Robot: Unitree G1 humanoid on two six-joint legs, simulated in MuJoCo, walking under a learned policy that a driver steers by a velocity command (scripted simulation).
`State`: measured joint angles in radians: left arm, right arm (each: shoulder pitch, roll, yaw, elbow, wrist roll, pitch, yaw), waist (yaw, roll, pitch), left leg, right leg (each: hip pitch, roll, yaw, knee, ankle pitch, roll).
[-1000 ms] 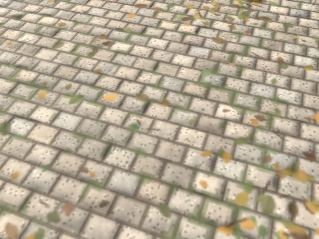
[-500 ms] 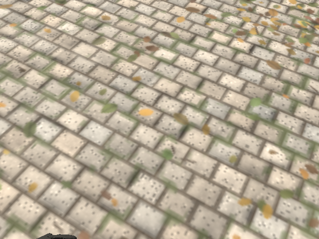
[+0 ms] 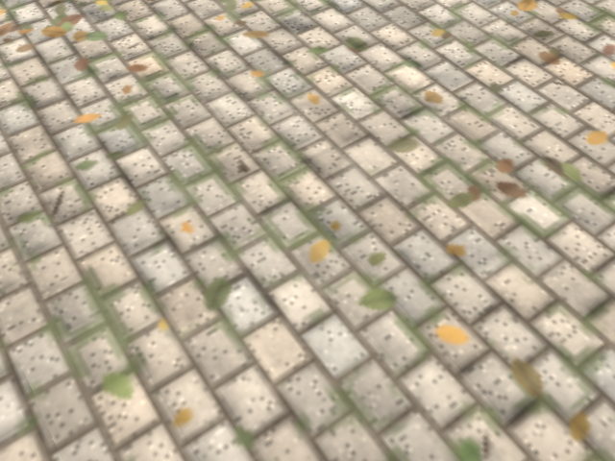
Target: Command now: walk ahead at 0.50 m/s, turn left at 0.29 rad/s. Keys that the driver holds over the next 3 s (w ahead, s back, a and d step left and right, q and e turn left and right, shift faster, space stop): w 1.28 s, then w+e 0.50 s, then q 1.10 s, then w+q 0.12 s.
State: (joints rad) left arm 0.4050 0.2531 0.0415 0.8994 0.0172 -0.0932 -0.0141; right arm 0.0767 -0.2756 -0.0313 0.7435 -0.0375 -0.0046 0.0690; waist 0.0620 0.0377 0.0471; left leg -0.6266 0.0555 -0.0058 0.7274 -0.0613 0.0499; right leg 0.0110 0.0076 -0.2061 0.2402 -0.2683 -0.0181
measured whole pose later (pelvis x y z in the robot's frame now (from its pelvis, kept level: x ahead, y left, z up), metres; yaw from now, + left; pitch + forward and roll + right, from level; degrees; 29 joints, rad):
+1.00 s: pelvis +0.55 +0.00 +0.00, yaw +1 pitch +0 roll -1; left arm 0.43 0.20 0.04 1.01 0.01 -0.09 -0.01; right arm 0.13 -0.24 -0.03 0.91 -0.03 -0.03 0.03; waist 0.03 0.04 0.04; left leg -0.61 0.11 0.01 0.80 -0.07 0.02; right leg -0.01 0.08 -0.09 0.21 -0.20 -0.09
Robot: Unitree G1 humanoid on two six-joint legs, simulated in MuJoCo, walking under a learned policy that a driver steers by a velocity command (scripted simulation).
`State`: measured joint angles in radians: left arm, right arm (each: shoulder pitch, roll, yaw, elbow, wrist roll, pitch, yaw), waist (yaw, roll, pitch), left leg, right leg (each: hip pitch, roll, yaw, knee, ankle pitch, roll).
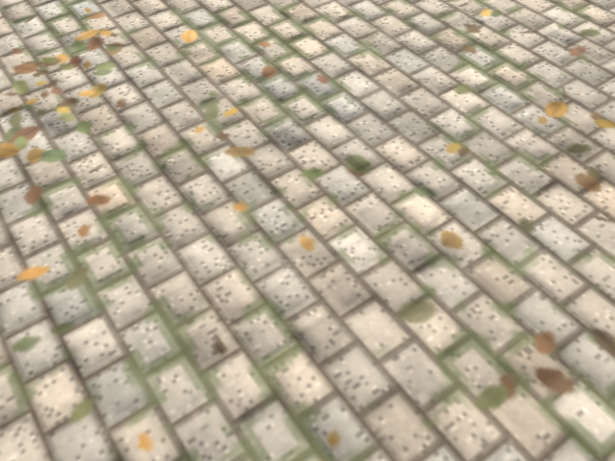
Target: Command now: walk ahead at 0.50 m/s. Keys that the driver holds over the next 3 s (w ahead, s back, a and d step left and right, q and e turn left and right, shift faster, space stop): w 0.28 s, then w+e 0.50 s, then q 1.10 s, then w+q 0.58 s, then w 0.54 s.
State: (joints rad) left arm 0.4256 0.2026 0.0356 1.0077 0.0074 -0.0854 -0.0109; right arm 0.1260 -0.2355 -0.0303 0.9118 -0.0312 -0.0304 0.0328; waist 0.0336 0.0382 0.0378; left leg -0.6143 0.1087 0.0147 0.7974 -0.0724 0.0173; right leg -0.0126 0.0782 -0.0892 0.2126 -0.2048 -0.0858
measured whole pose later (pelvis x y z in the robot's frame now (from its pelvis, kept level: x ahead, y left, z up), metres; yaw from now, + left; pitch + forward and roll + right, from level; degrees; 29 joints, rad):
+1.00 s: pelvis +0.51 -0.02 +0.00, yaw -14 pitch -1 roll +1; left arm 0.24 0.21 0.05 0.97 0.02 -0.07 0.01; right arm 0.22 -0.22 -0.05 0.94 -0.02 -0.04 -0.01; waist -0.01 0.03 0.09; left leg -0.56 0.06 -0.03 1.06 -0.27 0.02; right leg -0.14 0.08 -0.10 0.32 -0.18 -0.13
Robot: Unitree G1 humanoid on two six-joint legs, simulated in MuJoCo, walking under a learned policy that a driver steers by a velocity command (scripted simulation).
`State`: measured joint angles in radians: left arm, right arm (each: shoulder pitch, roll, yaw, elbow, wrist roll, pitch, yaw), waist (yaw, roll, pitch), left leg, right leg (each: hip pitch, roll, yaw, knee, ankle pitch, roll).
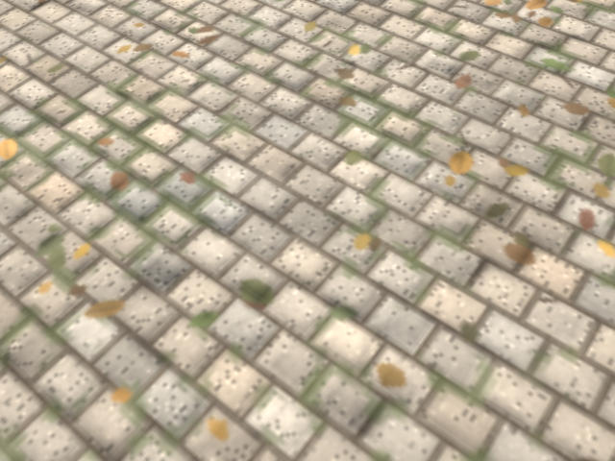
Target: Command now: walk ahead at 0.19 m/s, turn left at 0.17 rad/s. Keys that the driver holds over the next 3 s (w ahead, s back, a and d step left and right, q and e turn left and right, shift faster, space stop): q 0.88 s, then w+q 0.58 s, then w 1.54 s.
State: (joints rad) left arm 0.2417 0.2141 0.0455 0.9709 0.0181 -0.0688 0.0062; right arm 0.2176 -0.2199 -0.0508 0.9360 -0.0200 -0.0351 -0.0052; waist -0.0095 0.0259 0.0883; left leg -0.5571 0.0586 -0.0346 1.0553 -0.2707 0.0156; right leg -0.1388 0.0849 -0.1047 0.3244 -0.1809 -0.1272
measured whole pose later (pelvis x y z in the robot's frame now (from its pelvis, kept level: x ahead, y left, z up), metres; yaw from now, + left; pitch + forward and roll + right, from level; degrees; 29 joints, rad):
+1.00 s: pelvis +0.12 -0.02 +0.00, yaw +34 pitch +1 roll +1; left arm 0.23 0.24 0.04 0.76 0.03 0.00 0.04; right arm 0.22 -0.32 -0.10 0.83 -0.03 0.08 0.06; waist 0.00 0.05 0.02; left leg -0.47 -0.05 -0.06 1.05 -0.35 -0.05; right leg -0.15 -0.01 -0.09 0.36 -0.23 -0.04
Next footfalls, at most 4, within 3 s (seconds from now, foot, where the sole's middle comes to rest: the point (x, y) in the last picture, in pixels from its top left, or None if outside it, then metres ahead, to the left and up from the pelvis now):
0.26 left None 0.18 0.11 -0.78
0.76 right None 0.19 -0.09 -0.78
1.30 left None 0.13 0.17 -0.78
1.80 right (159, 455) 0.47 0.37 -0.78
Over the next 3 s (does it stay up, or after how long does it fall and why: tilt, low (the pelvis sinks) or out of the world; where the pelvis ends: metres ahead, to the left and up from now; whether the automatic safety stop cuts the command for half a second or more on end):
stays up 0.68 0.82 -0.01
